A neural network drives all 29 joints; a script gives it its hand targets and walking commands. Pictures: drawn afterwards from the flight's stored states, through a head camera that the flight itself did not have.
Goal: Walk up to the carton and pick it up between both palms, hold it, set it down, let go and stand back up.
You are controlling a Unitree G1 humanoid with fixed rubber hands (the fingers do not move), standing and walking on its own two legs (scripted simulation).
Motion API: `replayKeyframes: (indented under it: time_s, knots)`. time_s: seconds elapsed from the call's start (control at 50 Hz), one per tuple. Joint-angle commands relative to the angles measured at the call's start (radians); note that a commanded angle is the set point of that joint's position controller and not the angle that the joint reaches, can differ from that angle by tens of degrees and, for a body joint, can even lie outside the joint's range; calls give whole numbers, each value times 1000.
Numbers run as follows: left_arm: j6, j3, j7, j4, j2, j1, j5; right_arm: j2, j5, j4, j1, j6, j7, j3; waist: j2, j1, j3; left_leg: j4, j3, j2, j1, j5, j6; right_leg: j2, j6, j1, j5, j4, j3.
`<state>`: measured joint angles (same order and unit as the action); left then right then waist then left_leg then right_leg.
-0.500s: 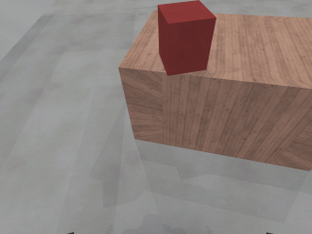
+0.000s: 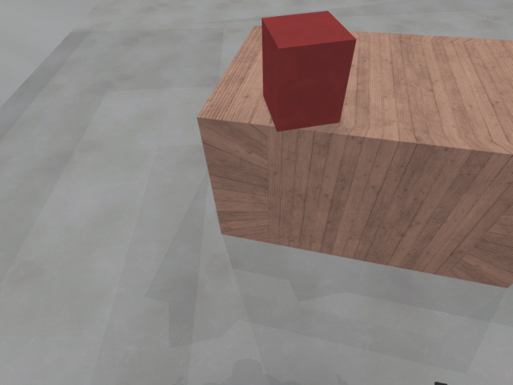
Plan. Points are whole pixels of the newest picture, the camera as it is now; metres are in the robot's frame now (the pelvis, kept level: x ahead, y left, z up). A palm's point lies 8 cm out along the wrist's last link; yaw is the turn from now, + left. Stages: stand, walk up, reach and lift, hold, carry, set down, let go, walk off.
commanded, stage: stand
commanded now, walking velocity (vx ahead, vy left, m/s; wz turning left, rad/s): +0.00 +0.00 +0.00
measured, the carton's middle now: (302, 72) +0.93 -0.12 +0.02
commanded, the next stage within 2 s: walk up in 0.46 s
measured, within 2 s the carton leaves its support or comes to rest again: neither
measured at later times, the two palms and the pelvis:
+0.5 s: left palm out of the picture +0.07 +0.30 -0.12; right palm out of the picture +0.07 -0.29 -0.12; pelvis +0.00 +0.01 +0.00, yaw -1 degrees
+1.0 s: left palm out of the picture +0.14 +0.29 -0.11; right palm out of the picture +0.07 -0.39 -0.14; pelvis +0.06 -0.05 -0.03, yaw -7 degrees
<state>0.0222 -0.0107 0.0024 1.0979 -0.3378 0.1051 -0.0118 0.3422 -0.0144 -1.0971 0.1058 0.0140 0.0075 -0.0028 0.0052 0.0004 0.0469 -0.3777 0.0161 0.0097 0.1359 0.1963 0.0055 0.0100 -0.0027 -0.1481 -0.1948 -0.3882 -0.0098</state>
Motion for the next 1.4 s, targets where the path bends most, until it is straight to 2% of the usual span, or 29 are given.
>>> replayKeyframes:
  time_s: [0.0, 0.06, 0.12, 0.22, 0.62, 0.64, 0.66, 0.7, 0.72, 0.78, 0.82, 0.86, 0.88, 0.9, 0.92, 0.94, 0.96, 0.98, 1.02, 1.08, 1.12, 1.2, 1.26, 1.28, 1.3, 1.32, 1.34, 1.36, 1.38]
  knots:
    - [27, 43, -11, -63, -213, -35, 5, 190, 5, 63, -27, 22, -13, -36, 18, -4, -82, 60, -94, 116, -18, -83, -41, 122, 34, 5, 100, 100, 120]
    - [30, 39, -15, -60, -215, -45, -1, 202, -3, 51, -32, 22, -10, -40, -38, -4, -66, 67, -104, 111, -4, -123, -37, 104, 20, 20, 148, 82, 96]
    - [24, 40, -12, -60, -211, -26, 2, 192, -7, 49, -7, 21, -13, -42, 28, -6, -55, 70, -89, 113, -7, -109, -33, 107, 23, 16, 142, 89, 96]
    - [25, 38, -11, -60, -205, -41, -5, 192, 2, 54, -40, 21, -15, -43, -48, -7, -54, 97, -110, 115, 9, -50, -37, 108, 31, 2, 61, 86, 105]
    - [16, 45, -15, -55, -207, -24, -2, 210, 1, 52, -56, 25, -12, -50, -21, -12, -78, 86, -96, 127, -22, -113, -36, 116, 28, 17, 129, 94, 118]
    - [23, 97, 15, -122, -299, 85, -19, 318, -20, 110, 20, 42, 11, -108, 41, 11, -171, 17, -80, 93, -115, 380, -89, 53, 63, -58, -319, 3, 126]
    - [19, 97, 24, -136, -292, 27, -24, 313, -28, 93, 75, 43, 18, -121, 46, 36, -105, 48, -149, 118, -119, 534, -117, 52, 69, -194, -413, -56, 127]
    - [14, 96, 37, -200, -223, -85, -31, 343, -35, 104, 166, 46, 16, -146, 186, 104, 78, 234, -419, 327, -154, 680, -225, 5, 37, -518, -293, -384, 3]
    - [17, 95, 40, -204, -222, -76, -38, 354, -36, 126, 153, 59, 17, -164, 140, 106, 115, 271, -461, 420, -152, 594, -273, 52, 26, -594, -298, -488, 63]
    - [35, 115, 58, -188, -256, 21, -23, 325, -27, 200, 60, 69, 19, -156, 47, 33, 51, 212, -316, 358, -91, 460, -258, 107, 21, -476, -260, -443, 80]
    - [41, 122, 73, -180, -257, 90, -10, 325, -30, 242, -10, 64, 30, -152, 146, -14, 85, 189, -188, 311, 66, 396, -214, 109, 22, -322, -173, -332, 31]
    - [41, 140, 68, -158, -237, 204, -7, 338, -33, 274, -56, 55, 39, -152, 127, -79, -14, 67, -44, 244, 190, 337, -168, 66, 30, -41, -24, -199, -33]
    - [44, 165, 65, -114, -282, 305, -8, 296, -37, 279, -67, 42, 42, -142, 23, -121, -69, -122, 18, 192, 295, 416, -145, 27, 13, 146, -41, -192, -58]
    - [53, 176, 52, -107, -326, 368, -18, 234, -38, 284, -14, 39, 42, -112, -140, -143, -25, -380, 111, 104, 458, 396, -117, 25, 21, 254, -150, -120, 7]
    - [60, 190, 36, -123, -389, 438, -24, 158, -25, 309, 0, 33, 47, -88, -391, -174, -32, -695, 97, -8, 589, 423, -63, 210, 92, 224, -439, 92, 376]
    - [69, 175, 33, -184, -429, 369, -15, 207, -12, 337, 19, 22, 42, -109, -268, -117, -60, -819, -20, -18, 600, 419, -46, 386, 195, 115, -648, 264, 761]
    - [68, 175, 26, -219, -449, 256, 1, 288, -9, 316, 16, 23, 42, -118, -153, -78, -8, -825, -99, 57, 585, 373, -53, 434, 260, 34, -758, 295, 831]
    - [69, 165, 20, -242, -418, 208, 3, 304, 8, 285, 28, 24, 44, -124, -51, -50, 54, -797, -121, 83, 546, 255, -53, 356, 244, -28, -632, 219, 638]
    - [73, 160, 16, -271, -383, 181, -1, 290, -9, 259, 98, 29, 50, -144, -111, -24, 33, -698, -77, 109, 440, 207, -27, 283, 230, -112, -440, 161, 438]
    - [82, 158, 16, -278, -373, 220, -7, 267, 3, 259, 136, 24, 66, -141, -162, -6, 45, -586, -40, 95, 374, 167, -16, 229, 220, -176, -354, 156, 307]
    - [87, 161, 12, -291, -385, 243, -11, 259, -7, 284, 71, 28, 73, -141, -93, -32, 60, -492, -27, 100, 426, 157, -10, 253, 248, -140, -313, 134, 328]
    - [92, 158, 16, -303, -391, 282, 0, 255, -8, 330, 12, 33, 76, -143, -151, -55, 45, -384, 3, 94, 398, 120, -23, 255, 232, -79, -294, 115, 297]
    - [88, 144, 18, -334, -390, 164, 0, 266, 4, 302, 148, 46, 79, -152, -175, 47, 22, -247, 45, 80, 104, 16, -36, 221, 188, -285, -212, -9, 178]
    - [84, 123, 15, -337, -339, 164, -5, 256, -2, 277, 242, 59, 71, -167, -64, 91, -39, -203, 88, 27, -55, -11, -26, 166, 162, -325, -92, -159, 126]
    - [79, 95, 14, -336, -263, 229, 0, 317, -8, 232, 356, 66, 57, -180, 146, 133, -128, -126, 47, 1, -269, 105, -38, 82, 135, -443, -67, -440, 56]
    - [82, 69, 11, -357, -175, 256, 15, 386, -29, 251, 413, 75, 38, -196, 402, 153, -120, 41, -353, 255, -314, 350, -90, -61, 62, -603, -254, -769, 29]
    - [72, 89, -4, -345, -293, 273, 9, 441, -7, 304, 336, 72, 39, -196, 226, 129, -142, 146, -700, 450, -268, 542, -226, -56, 56, -678, -370, -859, 96]
    - [72, 105, -10, -323, -344, 229, -2, 405, 3, 315, 251, 66, 36, -190, 83, 86, -1, 161, -645, 454, -52, 620, -272, 9, 59, -634, -318, -876, 141]
    - [72, 105, -6, -306, -331, 258, 10, 387, 11, 326, 219, 67, 38, -179, 91, 54, 42, 154, -526, 399, -4, 578, -269, 32, 51, -619, -254, -842, 139]
